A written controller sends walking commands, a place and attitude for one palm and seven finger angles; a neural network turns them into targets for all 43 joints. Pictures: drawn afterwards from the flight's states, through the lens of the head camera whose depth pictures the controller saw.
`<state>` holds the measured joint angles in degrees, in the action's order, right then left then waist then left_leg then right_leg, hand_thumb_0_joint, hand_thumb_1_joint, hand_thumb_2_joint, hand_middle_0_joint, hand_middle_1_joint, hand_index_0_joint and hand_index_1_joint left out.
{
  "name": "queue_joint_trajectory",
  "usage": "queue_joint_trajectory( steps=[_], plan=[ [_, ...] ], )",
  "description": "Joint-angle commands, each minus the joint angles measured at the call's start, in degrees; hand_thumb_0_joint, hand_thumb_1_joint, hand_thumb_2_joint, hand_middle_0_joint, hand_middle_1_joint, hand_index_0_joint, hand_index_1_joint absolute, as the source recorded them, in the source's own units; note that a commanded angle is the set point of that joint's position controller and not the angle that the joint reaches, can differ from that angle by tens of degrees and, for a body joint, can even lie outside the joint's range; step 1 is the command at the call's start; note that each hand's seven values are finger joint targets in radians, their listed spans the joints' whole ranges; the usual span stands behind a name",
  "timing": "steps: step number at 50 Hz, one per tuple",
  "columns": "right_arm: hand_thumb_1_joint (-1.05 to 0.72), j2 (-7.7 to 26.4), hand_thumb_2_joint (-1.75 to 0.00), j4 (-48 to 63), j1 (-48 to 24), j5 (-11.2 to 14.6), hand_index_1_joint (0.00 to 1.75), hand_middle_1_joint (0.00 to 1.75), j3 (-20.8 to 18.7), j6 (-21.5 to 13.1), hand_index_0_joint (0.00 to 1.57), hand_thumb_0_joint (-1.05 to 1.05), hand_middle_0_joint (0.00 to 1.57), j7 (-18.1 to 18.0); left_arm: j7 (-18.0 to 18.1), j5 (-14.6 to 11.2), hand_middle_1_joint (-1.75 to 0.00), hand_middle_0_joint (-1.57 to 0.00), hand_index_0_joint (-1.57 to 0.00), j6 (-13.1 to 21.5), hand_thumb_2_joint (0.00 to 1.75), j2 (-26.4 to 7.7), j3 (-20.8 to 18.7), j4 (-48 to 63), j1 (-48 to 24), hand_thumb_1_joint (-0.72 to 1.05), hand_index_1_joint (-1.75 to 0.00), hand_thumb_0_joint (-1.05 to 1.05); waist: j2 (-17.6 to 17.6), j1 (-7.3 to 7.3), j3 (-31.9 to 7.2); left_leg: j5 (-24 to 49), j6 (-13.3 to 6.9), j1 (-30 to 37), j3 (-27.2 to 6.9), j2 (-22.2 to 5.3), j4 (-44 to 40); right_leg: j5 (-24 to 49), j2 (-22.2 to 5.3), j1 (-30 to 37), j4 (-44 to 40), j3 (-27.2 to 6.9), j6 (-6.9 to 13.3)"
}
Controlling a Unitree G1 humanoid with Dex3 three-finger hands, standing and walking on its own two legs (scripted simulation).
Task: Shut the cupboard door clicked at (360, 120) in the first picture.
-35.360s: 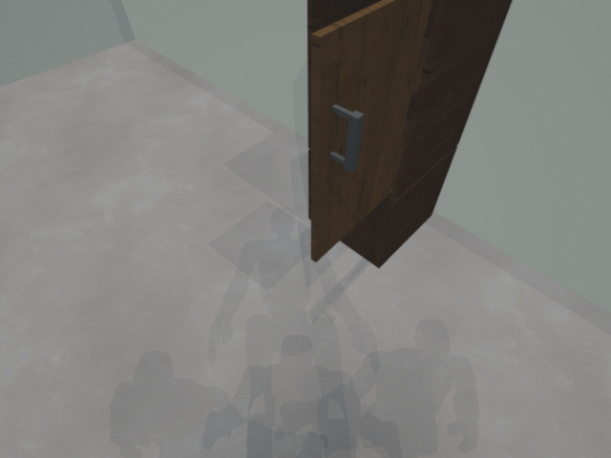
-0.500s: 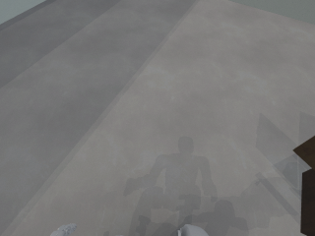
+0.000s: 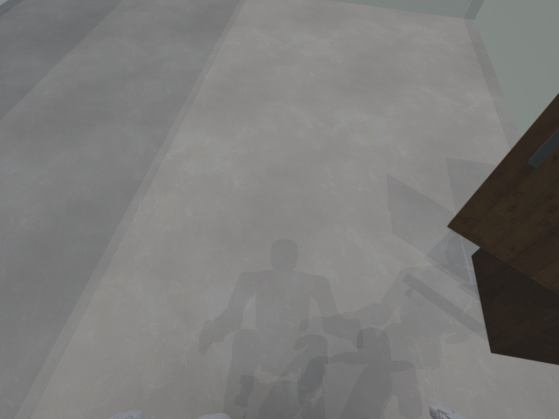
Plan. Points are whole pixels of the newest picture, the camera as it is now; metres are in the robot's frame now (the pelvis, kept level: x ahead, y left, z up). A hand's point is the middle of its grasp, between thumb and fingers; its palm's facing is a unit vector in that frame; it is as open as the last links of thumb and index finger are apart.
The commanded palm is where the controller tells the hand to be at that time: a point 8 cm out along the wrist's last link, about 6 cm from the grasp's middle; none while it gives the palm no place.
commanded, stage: turn to face it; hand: left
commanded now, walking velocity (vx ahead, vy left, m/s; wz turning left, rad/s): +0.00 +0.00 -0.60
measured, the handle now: (557, 135) +0.62 -0.49 +0.06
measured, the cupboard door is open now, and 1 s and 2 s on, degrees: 59 59 59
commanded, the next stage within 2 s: take the last steps up to it in 0.98 s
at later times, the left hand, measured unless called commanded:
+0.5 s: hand (200, 384) +0.18 +0.14 -0.15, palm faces -0.31 -0.91 -0.28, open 7.4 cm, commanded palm none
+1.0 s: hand (217, 365) +0.21 +0.12 -0.15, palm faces -0.49 -0.85 -0.21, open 7.4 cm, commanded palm none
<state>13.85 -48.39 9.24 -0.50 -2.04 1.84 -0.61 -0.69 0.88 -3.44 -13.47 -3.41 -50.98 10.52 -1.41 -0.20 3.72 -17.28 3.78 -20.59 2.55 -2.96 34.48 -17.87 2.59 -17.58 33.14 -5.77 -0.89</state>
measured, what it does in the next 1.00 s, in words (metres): steps on the spot, turning right: right foot, then left foot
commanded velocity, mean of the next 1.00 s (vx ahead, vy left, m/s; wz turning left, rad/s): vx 0.00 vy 0.00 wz -0.47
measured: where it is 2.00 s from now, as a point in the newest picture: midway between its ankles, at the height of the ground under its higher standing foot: outside the picture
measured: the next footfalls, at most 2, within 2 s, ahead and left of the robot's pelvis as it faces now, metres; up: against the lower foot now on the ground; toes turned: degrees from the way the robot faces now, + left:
right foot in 0.40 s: +0.00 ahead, -0.15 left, +0.00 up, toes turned -20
left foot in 0.74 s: +0.14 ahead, +0.07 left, +0.00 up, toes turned -21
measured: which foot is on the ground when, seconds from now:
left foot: down 0.00-0.40, up 0.42-0.72, down 0.74-1.00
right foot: down 0.00-0.00, up 0.02-0.38, down 0.40-0.74, up 0.76-1.00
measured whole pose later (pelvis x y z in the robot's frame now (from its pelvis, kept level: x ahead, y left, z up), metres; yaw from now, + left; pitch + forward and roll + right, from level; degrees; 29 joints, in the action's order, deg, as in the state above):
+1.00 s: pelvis +0.03 -0.02 +0.01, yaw -31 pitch +1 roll -2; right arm 11.4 -52.0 13.9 -2.0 -1.0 0.9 -1.3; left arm -1.5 0.8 -4.6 -14.1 -4.4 -52.9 8.8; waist -0.1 0.7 3.8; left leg -14.1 0.4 -15.6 7.9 -6.5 28.6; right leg -27.0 -0.6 -22.7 52.0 1.3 -2.0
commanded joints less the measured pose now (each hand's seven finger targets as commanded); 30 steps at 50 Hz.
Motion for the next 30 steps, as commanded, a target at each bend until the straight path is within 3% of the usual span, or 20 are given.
queue_joint_trajectory(
  steps=[1, 2, 3, 5, 6, 10, 15, 17, 18, 19, 20, 21, 22, 23, 24, 25, 27, 30],
  plan=[
    [-0.90, 15.28, -0.90, 2.05, 10.04, -1.35, 0.30, 0.30, -3.19, -2.07, 0.20, 0.00, 0.20, -1.53, -0.14, -0.06, -0.30, -0.20, -0.20, 1.20, 0.90, -6.79, -1.91, 6.81, -2.03, 0.90, -0.30, 0.00, 16.56, 3.67, -9.44, 19.30, -13.11, 16.54, -22.83, -25.68, -16.81, -18.99, -0.23, -14.59, 26.35, 3.11, -0.32],
    [-0.90, 13.98, -0.90, 2.25, 8.46, -1.45, 0.30, 0.30, -2.74, -2.36, 0.20, 0.00, 0.20, -1.79, -0.16, 0.31, -0.30, -0.20, -0.20, 1.14, 0.90, -7.01, -2.16, 6.33, -2.49, 0.90, -0.30, 0.00, 16.13, 2.73, -9.31, 24.24, -13.86, 15.41, -21.36, -25.00, -15.65, -17.99, -1.97, -15.88, 32.90, 2.06, -0.77],
    [-0.90, 12.01, -0.90, 2.91, 6.69, -1.49, 0.30, 0.30, -2.45, -2.43, 0.20, 0.00, 0.20, -1.82, -0.57, 0.33, -0.30, -0.20, -0.20, 1.19, 0.90, -7.30, -2.65, 5.69, -2.73, 0.90, -0.30, 0.00, 13.49, 1.97, -7.72, 27.62, -13.40, 13.96, -16.58, -22.43, -14.66, -15.17, -3.11, -15.92, 36.22, 2.47, -1.29],
    [-0.90, 10.53, -0.90, 3.32, 4.68, -1.53, 0.30, 0.30, -2.09, -2.35, 0.20, 0.00, 0.20, -1.84, -1.26, 0.14, -0.30, -0.20, -0.20, 0.72, 0.90, -5.78, -2.43, 5.15, -3.20, 0.90, -0.30, 0.00, 11.02, 1.15, -6.52, 31.50, -11.68, 14.49, -7.17, -18.28, -13.11, -11.25, -4.24, -15.13, 35.00, 4.67, -2.27],
    [-0.90, 10.12, -0.90, 3.05, 4.78, -1.47, 0.30, 0.30, -2.08, -2.29, 0.20, 0.00, 0.20, -1.84, -1.48, 0.07, -0.30, -0.20, -0.20, 0.46, 0.90, -5.07, -2.38, 5.11, -3.09, 0.90, -0.30, 0.00, 11.45, 1.05, -7.00, 31.69, -11.21, 15.53, -4.52, -17.30, -12.67, -10.14, -4.35, -14.59, 33.01, 5.60, -2.55],
    [-0.90, 10.37, -0.90, 1.31, 7.43, -1.37, 0.30, 0.30, -2.62, -2.10, 0.20, 0.00, 0.20, -1.60, -1.87, 0.14, -0.30, -0.20, -0.20, 0.00, 0.90, -3.88, -2.11, 5.75, -5.57, 0.90, -0.30, 0.00, 12.29, 2.39, -6.74, 29.18, -10.99, 15.86, -0.70, -17.85, -12.93, -8.85, -4.79, -11.30, 24.08, 8.09, -2.50],
    [-0.90, 11.78, -0.90, 0.26, 6.97, -1.43, 0.30, 0.30, -3.58, -1.53, 0.20, 0.00, 0.20, -0.87, -1.86, 0.27, -0.30, -0.20, -0.20, 0.49, 0.90, -3.49, -1.73, 5.83, -5.99, 0.90, -0.30, 0.00, 14.64, 2.68, -6.10, 24.38, -9.92, 13.40, 2.57, -18.66, -10.68, -7.49, -3.11, -4.59, 11.37, 11.76, -1.18],
    [-0.90, 11.98, -0.90, 0.23, 6.09, -1.16, 0.30, 0.30, -3.79, -1.32, 0.20, 0.00, 0.20, -0.61, -1.64, 0.32, -0.30, -0.20, -0.20, 0.91, 0.90, -4.44, -1.79, 5.19, -3.33, 0.90, -0.30, 0.00, 13.33, 0.97, -6.48, 22.10, -7.70, 10.91, 4.34, -18.18, -6.33, -0.41, -2.57, 2.13, 1.09, 12.34, -0.20],
    [-0.90, 11.82, -0.90, 0.34, 5.23, -0.90, 0.30, 0.30, -3.87, -1.23, 0.20, 0.00, 0.20, -0.43, -1.45, 0.39, -0.30, -0.20, -0.20, 1.24, 0.90, -5.73, -2.04, 4.25, -0.32, 0.90, -0.30, 0.00, 10.91, -0.80, -7.34, 18.92, -5.29, 7.92, 6.28, -16.35, -1.64, 5.91, -2.78, 8.05, -6.02, 12.02, 0.68],
    [-0.90, 9.51, -0.90, 1.15, 4.82, -0.30, 0.30, 0.30, -3.61, -1.17, 0.20, 0.00, 0.20, -0.07, -0.89, 0.74, -0.30, -0.20, -0.20, 1.92, 0.90, -10.16, -2.80, 3.00, 4.06, 0.90, -0.30, 0.00, 0.01, -2.93, -9.87, 9.90, -2.03, 0.66, 9.29, -12.52, 8.19, 13.80, -10.46, 17.35, -11.78, 2.41, 3.46],
    [-0.90, 4.81, -0.90, 4.35, 1.57, -0.21, 0.30, 0.30, -2.18, -1.00, 0.20, 0.00, 0.20, 0.12, -0.03, 0.83, -0.30, -0.20, -0.20, 2.55, 0.90, -15.92, -3.82, 1.97, 6.62, 0.90, -0.30, 0.00, -16.76, -4.50, -7.70, -19.56, 1.01, -15.07, 9.51, -3.31, 21.00, 32.85, -23.53, 21.31, -13.65, -15.64, 9.70],
    [-0.90, 6.42, -0.90, 5.44, -0.97, -0.24, 0.30, 0.30, -1.82, -0.12, 0.20, 0.00, 0.20, -0.47, 0.44, -0.04, -0.30, -0.20, -0.20, 2.31, 0.90, -17.01, -3.66, 1.60, 8.78, 0.90, -0.30, 0.00, -11.67, -5.53, -6.63, -20.38, 0.67, -15.95, 1.19, -3.22, 28.83, 36.97, -25.84, 16.11, -13.35, -16.65, 13.45],
    [-0.90, 5.87, -0.90, 5.29, -1.47, -0.16, 0.30, 0.30, -1.98, -0.01, 0.20, 0.00, 0.20, -0.96, 1.38, 0.28, -0.30, -0.20, -0.20, 2.46, 0.90, -15.63, -4.27, 1.67, 6.27, 0.90, -0.30, 0.00, -14.82, -3.74, -7.06, -18.79, 0.83, -19.63, -0.80, -3.28, 32.59, 38.63, -23.57, 17.69, -12.55, -17.76, 14.16],
    [-0.90, 7.03, -0.90, 3.97, -0.04, -0.21, 0.30, 0.30, -1.96, -0.23, 0.20, 0.00, 0.20, -1.18, 1.69, 0.21, -0.30, -0.20, -0.20, 2.52, 0.90, -13.89, -3.70, 2.44, 3.18, 0.90, -0.30, 0.00, -15.67, -2.48, -7.86, -15.35, 1.02, -20.06, -2.76, -4.34, 33.51, 35.22, -22.00, 18.52, -11.67, -15.23, 14.04],
    [-0.90, 7.39, -0.90, 2.78, 0.47, -0.26, 0.30, 0.30, -2.11, -0.17, 0.20, 0.00, 0.20, -0.89, 1.62, 0.07, -0.30, -0.20, -0.20, 2.37, 0.90, -11.77, -2.96, 3.43, 0.04, 0.90, -0.30, 0.00, -11.80, -0.87, -7.29, -10.82, 1.41, -17.13, -2.62, -4.71, 32.84, 32.97, -18.64, 15.45, -11.05, -9.90, 12.56],
    [-0.90, 6.74, -0.90, 2.13, 1.59, -0.38, 0.30, 0.30, -2.02, 0.02, 0.20, 0.00, 0.20, -0.54, 1.46, 0.12, -0.30, -0.20, -0.20, 2.39, 0.90, -11.08, -2.53, 4.12, -1.85, 0.90, -0.30, 0.00, -9.70, 0.37, -7.32, -8.37, 1.70, -13.98, -1.61, -4.10, 31.18, 31.39, -16.68, 12.06, -11.04, -6.95, 11.51],
    [-0.90, 6.02, -0.90, 1.46, 2.71, -0.39, 0.30, 0.30, -1.83, 0.24, 0.20, 0.00, 0.20, -0.20, 1.33, 0.42, -0.30, -0.20, -0.20, 2.50, 0.90, -10.95, -2.42, 4.35, -2.86, 0.90, -0.30, 0.00, -7.43, 1.06, -7.13, -6.09, 1.69, -10.04, -0.49, -2.97, 26.92, 27.12, -15.36, 8.56, -11.82, -5.82, 10.92],
    [-0.90, 5.32, -0.90, 1.94, 2.02, -0.27, 0.30, 0.30, -1.73, 0.05, 0.20, 0.00, 0.20, -0.18, 1.07, 0.64, -0.30, -0.20, -0.20, 2.34, 0.90, -11.51, -2.59, 3.96, -1.75, 0.90, -0.30, 0.00, -7.58, 0.30, -5.90, -6.33, 1.41, -7.58, 0.18, -1.22, 18.34, 21.84, -15.11, 6.63, -12.64, -8.96, 11.69]
  ],
)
